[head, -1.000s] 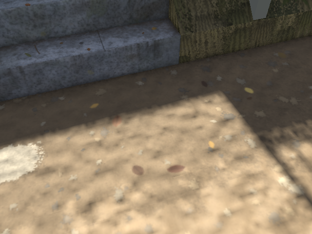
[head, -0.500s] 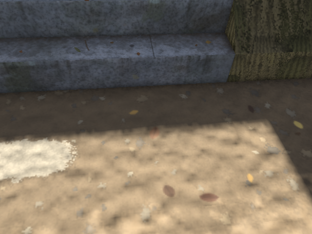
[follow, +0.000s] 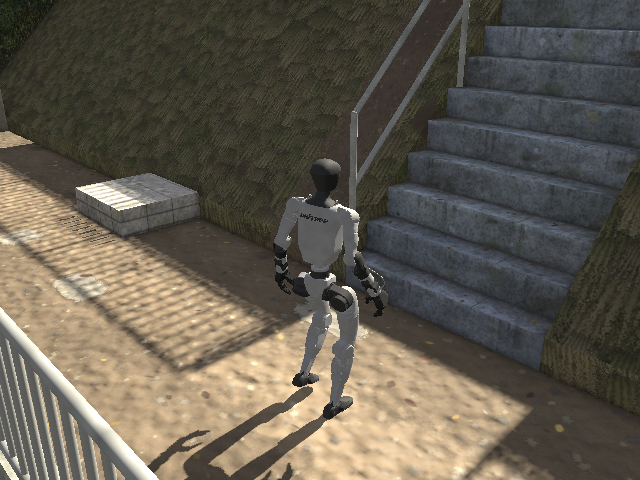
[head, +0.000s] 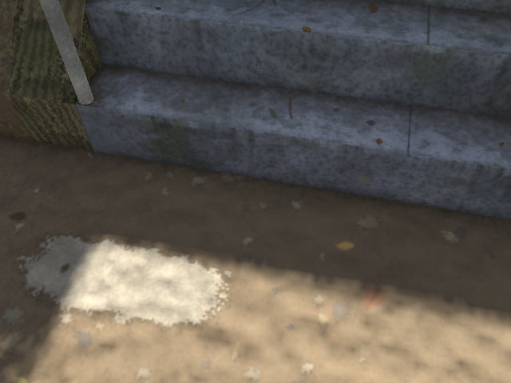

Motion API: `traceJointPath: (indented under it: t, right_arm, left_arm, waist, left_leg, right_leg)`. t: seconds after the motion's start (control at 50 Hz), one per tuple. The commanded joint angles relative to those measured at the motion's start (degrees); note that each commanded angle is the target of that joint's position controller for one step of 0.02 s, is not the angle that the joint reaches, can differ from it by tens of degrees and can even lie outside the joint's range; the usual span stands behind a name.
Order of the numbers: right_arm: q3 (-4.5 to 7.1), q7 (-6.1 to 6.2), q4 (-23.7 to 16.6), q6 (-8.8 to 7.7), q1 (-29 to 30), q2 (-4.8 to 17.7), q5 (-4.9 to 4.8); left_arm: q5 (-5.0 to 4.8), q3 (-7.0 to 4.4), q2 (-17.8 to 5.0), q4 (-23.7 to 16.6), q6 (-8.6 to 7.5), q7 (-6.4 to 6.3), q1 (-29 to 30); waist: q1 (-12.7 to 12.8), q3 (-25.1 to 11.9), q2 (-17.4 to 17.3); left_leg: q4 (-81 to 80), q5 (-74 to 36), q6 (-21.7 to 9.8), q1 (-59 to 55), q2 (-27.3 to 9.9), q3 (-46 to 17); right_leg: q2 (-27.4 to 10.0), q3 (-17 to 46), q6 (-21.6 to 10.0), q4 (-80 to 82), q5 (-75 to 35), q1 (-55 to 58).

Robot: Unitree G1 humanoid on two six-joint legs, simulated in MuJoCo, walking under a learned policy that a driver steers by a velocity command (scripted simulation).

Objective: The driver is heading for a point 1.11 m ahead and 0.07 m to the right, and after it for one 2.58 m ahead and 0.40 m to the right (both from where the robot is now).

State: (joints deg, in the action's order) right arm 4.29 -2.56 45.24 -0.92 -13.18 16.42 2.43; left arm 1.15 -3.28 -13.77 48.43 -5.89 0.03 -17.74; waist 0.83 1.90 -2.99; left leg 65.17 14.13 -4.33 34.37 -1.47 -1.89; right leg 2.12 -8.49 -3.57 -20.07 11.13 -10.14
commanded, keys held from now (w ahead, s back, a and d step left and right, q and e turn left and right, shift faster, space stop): w+q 0.16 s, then w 0.52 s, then w+e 0.32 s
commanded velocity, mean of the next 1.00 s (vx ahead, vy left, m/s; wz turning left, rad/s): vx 0.50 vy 0.00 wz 0.14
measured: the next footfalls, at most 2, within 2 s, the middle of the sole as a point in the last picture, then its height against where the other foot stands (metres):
left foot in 0.30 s outside the picture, level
right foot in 0.84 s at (271, 320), level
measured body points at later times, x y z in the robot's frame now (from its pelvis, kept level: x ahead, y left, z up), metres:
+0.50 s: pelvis +0.27 +0.07 +0.00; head +0.29 +0.09 +0.45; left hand +0.28 +0.33 -0.14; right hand +0.38 -0.17 -0.13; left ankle +0.27 +0.12 -0.74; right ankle +0.30 -0.09 -0.66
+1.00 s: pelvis +0.56 +0.06 -0.01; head +0.59 +0.06 +0.44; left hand +0.60 +0.34 -0.13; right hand +0.66 -0.18 -0.15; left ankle +0.48 +0.19 -0.66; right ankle +0.61 +0.02 -0.74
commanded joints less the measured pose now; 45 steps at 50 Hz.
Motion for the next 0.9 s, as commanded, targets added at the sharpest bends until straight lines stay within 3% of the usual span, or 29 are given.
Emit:
traceJointPath:
  t: [0.02,0.12,0.2,0.24,0.26,0.28,0.3,0.32,0.34,0.36,0.38,0.4,0.42,0.44,0.5,0.6,0.72,0.76,0.78,0.82,0.84,0.86,0.88,0.9]
  right_arm:
    - [-0.52,-0.99,-4.1,0.18,0.9,0.0,0.04]
    - [-1.84,-2.1,-7.5,-0.42,11.6,-1.4,-0.45]
    - [-2.16,-2.21,-9.5,-0.5,16.9,-1.3,0.0]
    - [-1.91,-1.5,-8.9,-0.64,15.2,-0.7,0.44]
    - [-1.53,-1.1,-7.7,-0.91,11.4,0.0,0.61]
    - [-0.88,-0.62,-4.9,-1.5,3.7,1.1,0.91]
    - [0.24,0.15,-1.6,-2.04,-5.8,3.7,1.67]
    - [1.92,1.11,-0.8,-2.17,-12.8,10.5,2.5]
    - [2.23,1.82,-0.7,-1.42,-14.8,10.9,-0.13]
    - [2.01,2.33,0.0,-1.21,-10.9,10.2,-0.9]
    - [1.27,2.38,0.4,-1.63,-7.1,7.2,-1.24]
    - [0.53,2.23,0.7,-2.1,-4.5,4.7,-1.45]
    - [-0.03,2.16,1.0,-2.59,-2.9,3.1,-1.77]
    - [-0.41,2.05,1.0,-2.99,-1.5,1.8,-1.85]
    - [-0.34,1.87,3.1,-4.41,-4.4,2.8,-2.17]
    - [-0.54,1.85,6.0,-4.65,-9.5,3.0,-2.04]
    - [-0.77,2.72,9.2,-4.74,-13.9,4.1,-1.19]
    - [-0.71,3.28,10.0,-4.72,-13.3,4.5,-0.84]
    - [-0.72,3.49,10.2,-4.74,-12.4,4.8,-0.66]
    - [-0.42,3.79,10.7,-4.34,-11.2,6.1,-0.25]
    - [-0.63,3.86,10.4,-4.09,-11.0,6.0,-0.26]
    - [-1.76,3.28,8.2,-4.35,-14.6,2.0,-2.12]
    - [-1.28,2.65,8.1,-4.99,-14.2,3.0,-1.7]
    - [-1.06,2.31,6.4,-5.28,-8.9,4.4,-0.95]
  left_arm:
    - [-0.11,-0.56,-4.2,-1.9,-1.4,0.26,-1.3]
    - [-0.18,-0.55,-5.4,-0.3,-1.01,0.05,-4.4]
    - [-0.03,-0.66,-7.0,2.2,0.17,-0.74,-9.3]
    - [0.06,-0.68,-8.2,3.5,1.04,-1.01,-10.5]
    - [0.13,-0.71,-9.1,4.1,1.51,-1.08,-10.8]
    - [-0.07,-0.58,-9.4,4.3,2.0,-1.1,-10.7]
    - [-0.33,-0.15,-8.7,3.6,2.06,-1.08,-10.1]
    - [-2.13,1.61,-2.5,-0.3,1.64,0.15,-12.5]
    - [-1.62,0.21,-6.6,-0.7,1.51,0.18,-9.4]
    - [-1.36,-0.38,-7.7,-2.6,1.4,0.24,-2.1]
    - [-1.64,0.26,-6.0,-2.9,0.85,0.43,-0.7]
    - [-1.08,0.3,-5.2,-1.8,1.17,0.57,-1.7]
    - [0.07,0.3,-4.6,-1.0,2.19,0.64,-3.9]
    - [0.72,0.44,-3.6,0.6,3.37,0.96,-6.0]
    - [1.15,0.21,-3.1,-0.3,4.33,1.75,-3.4]
    - [0.62,0.34,-2.8,-3.6,3.98,1.96,8.5]
    - [0.22,0.79,-3.2,-6.2,3.58,2.07,17.2]
    - [0.15,0.61,-3.6,-6.3,3.27,2.09,16.8]
    - [0.07,0.42,-3.8,-5.8,3.1,1.94,15.0]
    - [0.2,-0.58,-5.1,-2.5,2.53,1.25,4.7]
    - [0.89,-1.5,-7.0,0.7,2.02,0.79,-4.8]
    - [2.09,-3.48,-13.9,1.8,1.82,0.22,-12.8]
    - [0.36,-3.83,-14.3,2.4,2.51,0.76,-11.3]
    - [-0.71,-3.53,-13.4,1.4,2.63,1.17,-4.5]
  waist:
    - [-1.3,0.4,6.2]
    - [0.9,2.3,6.7]
    - [2.7,3.7,6.8]
    - [1.5,2.2,7.9]
    - [-0.4,-0.1,8.6]
    - [-3.8,-4.4,7.9]
    - [-7.8,-10.1,6.1]
    - [-8.3,-20.1,-7.0]
    - [-8.7,-23.9,-4.6]
    - [-7.8,-14.7,0.1]
    - [-5.4,-8.5,0.8]
    - [-2.5,-4.6,2.5]
    - [-0.2,-2.8,1.4]
    - [0.9,-3.4,1.5]
    - [1.5,-0.1,-0.2]
    - [-1.3,2.7,0.0]
    - [-3.4,4.6,-0.7]
    - [-2.5,4.9,-0.3]
    - [-1.5,4.0,-0.4]
    - [3.2,-2.1,-0.5]
    - [6.8,-7.5,0.9]
    - [7.1,-15.3,11.1]
    - [5.3,-19.0,16.4]
    - [2.9,-11.1,10.8]
  left_leg:
    - [-2.0,-5.9,0.6,7.0,-3.0,-1.7]
    - [-19.1,-15.6,0.4,3.2,-2.2,4.2]
    - [-27.7,-9.3,-1.6,0.8,-0.6,7.4]
    - [-30.5,-3.0,-3.6,-4.4,2.8,9.2]
    - [-32.0,-0.7,-4.8,-9.5,4.9,9.6]
    - [-36.0,-2.0,-6.2,-19.3,6.9,9.6]
    - [-37.1,-2.8,-8.1,-34.4,4.0,4.9]
    - [-37.4,0.7,-15.6,-58.1,-15.8,-22.0]
    - [-45.9,-5.8,-17.7,-58.3,-22.7,-38.8]
    - [-46.2,-12.0,-15.4,-51.9,-18.8,-26.9]
    - [-47.5,-17.5,-13.4,-42.9,-16.5,-19.9]
    - [-49.4,-20.5,-10.6,-36.0,-13.5,-14.5]
    - [-51.1,-21.0,-8.8,-30.5,-11.4,-11.1]
    - [-53.6,-16.7,-7.8,-27.9,-9.4,-9.2]
    - [-56.6,-21.1,-9.3,-25.2,-8.5,-6.3]
    - [-58.3,-22.2,-8.3,-29.3,-7.3,-3.4]
    - [-57.7,-25.2,-7.2,-37.4,-9.9,-1.2]
    - [-55.7,-30.6,-6.2,-39.9,-11.0,0.7]
    - [-52.7,-38.6,-5.6,-40.6,-11.1,2.1]
    - [-37.6,-53.5,-3.8,-41.5,-9.9,5.2]
    - [-24.5,-48.1,-2.6,-35.4,-7.8,7.1]
    - [-2.3,-26.7,0.2,-15.5,-1.9,9.9]
    - [11.2,13.6,1.1,-1.4,7.4,3.9]
    - [13.1,9.3,0.2,4.7,2.5,-1.9]
  right_leg:
    - [-17.0,10.2,-6.6,12.1,-12.6,2.8]
    - [-14.8,0.9,-4.3,11.3,-18.7,3.7]
    - [-17.1,-0.7,-4.1,9.0,-24.4,10.8]
    - [-17.8,-2.1,-3.9,2.9,-40.4,14.0]
    - [-18.0,-2.8,-3.8,-3.2,-48.5,14.9]
    - [-17.3,-4.4,-3.1,-12.7,-49.9,13.1]
    - [-16.0,-5.0,-2.1,-25.0,-39.6,4.1]
    - [-9.6,-5.6,1.1,-48.0,-5.9,-20.0]
    - [-2.9,2.7,1.9,-59.2,19.8,-27.9]
    - [-6.1,7.6,1.3,-59.1,13.4,-32.5]
    - [-7.7,8.1,0.9,-54.6,9.4,-30.8]
    - [-9.3,8.5,0.9,-49.7,7.9,-27.4]
    - [-9.9,8.5,1.4,-46.7,6.9,-23.3]
    - [-9.8,8.3,1.7,-45.6,5.3,-20.1]
    - [-9.8,7.4,2.7,-42.0,1.9,-22.1]
    - [-9.6,6.4,3.7,-28.4,-8.9,-28.1]
    - [-6.7,4.9,0.6,-16.3,-11.0,-26.9]
    - [-5.3,4.4,-1.5,-14.0,-7.5,-24.4]
    - [-3.6,3.6,-2.7,-13.1,-4.9,-20.9]
    - [1.0,1.6,-5.3,-10.1,-1.2,-8.8]
    - [0.2,3.8,-7.1,-8.4,-1.5,3.8]
    - [-14.8,27.1,-14.3,-7.8,3.1,23.1]
    - [-22.5,52.5,-18.7,3.8,5.0,28.7]
    - [-20.6,46.7,-17.2,5.1,8.0,23.0]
